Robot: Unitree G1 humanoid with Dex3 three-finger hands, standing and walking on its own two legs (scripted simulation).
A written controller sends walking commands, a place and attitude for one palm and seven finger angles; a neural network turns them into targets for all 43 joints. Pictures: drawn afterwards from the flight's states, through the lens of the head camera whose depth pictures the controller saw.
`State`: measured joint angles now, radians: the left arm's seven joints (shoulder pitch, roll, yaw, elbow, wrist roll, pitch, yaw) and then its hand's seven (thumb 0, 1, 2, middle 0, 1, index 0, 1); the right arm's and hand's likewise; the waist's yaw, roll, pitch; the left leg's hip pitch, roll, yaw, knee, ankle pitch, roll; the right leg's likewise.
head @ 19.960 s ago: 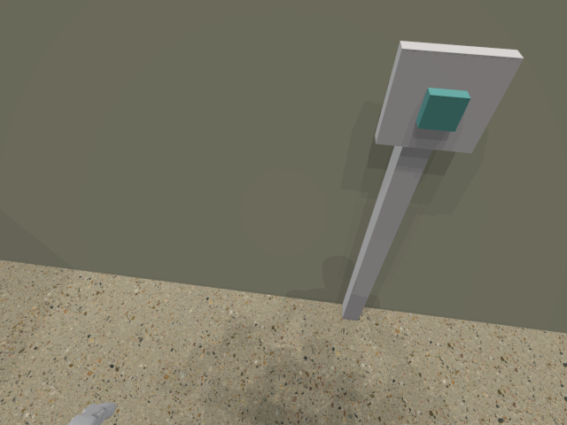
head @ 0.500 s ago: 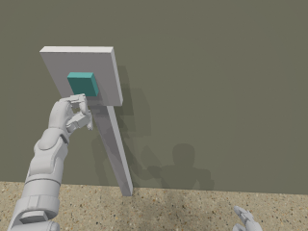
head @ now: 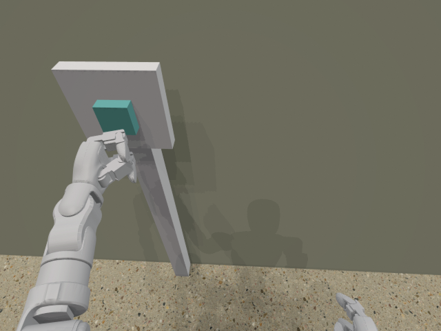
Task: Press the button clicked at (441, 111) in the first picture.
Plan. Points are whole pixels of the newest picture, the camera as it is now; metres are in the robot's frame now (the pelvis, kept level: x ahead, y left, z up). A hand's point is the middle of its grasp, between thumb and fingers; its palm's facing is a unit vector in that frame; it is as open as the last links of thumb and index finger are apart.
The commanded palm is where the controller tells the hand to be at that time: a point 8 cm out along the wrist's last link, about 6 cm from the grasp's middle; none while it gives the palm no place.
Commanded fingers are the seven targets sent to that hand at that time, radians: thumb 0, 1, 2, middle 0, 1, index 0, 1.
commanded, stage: aim a knuckle at the button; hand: left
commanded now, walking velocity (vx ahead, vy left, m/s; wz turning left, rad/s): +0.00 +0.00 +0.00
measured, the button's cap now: (117, 116) +0.46 +0.21 +0.17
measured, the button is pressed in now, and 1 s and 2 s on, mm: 0 0 0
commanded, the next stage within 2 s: press the button with the knuckle in 1.26 s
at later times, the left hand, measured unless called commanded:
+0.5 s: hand (116, 169) +0.35 +0.19 +0.14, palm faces +0.01 -1.00 +0.00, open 3.1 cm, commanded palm +0.33 +0.24 +0.14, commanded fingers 0.00 0.90 0.90 -1.30 -1.50 -1.30 -1.50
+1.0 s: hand (124, 171) +0.35 +0.18 +0.13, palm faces +0.00 -1.00 -0.01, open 3.1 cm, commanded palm +0.33 +0.24 +0.14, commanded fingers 0.00 0.90 0.90 -1.30 -1.50 -1.30 -1.50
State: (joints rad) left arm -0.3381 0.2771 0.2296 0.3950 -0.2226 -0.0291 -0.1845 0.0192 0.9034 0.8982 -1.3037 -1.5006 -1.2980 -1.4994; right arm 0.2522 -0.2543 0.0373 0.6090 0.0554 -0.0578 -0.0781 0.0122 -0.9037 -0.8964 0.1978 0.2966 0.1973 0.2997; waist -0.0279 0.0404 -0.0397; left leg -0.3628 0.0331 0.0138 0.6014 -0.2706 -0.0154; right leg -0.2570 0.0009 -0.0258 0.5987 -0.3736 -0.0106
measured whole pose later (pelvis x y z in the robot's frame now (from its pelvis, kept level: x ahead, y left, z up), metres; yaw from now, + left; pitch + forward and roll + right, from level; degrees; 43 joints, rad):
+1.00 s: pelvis -0.01 +0.01 +0.00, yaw +0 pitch +1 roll +0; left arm -0.31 0.27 0.21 0.37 -0.23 -0.01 -0.18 0.02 0.90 0.90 -1.30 -1.50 -1.30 -1.50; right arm 0.27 -0.26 0.04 0.61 0.06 -0.06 -0.08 0.01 -0.90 -0.90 0.20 0.30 0.20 0.30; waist -0.03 0.04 -0.04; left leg -0.37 0.03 0.01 0.61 -0.26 -0.01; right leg -0.25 0.00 -0.02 0.59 -0.36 0.00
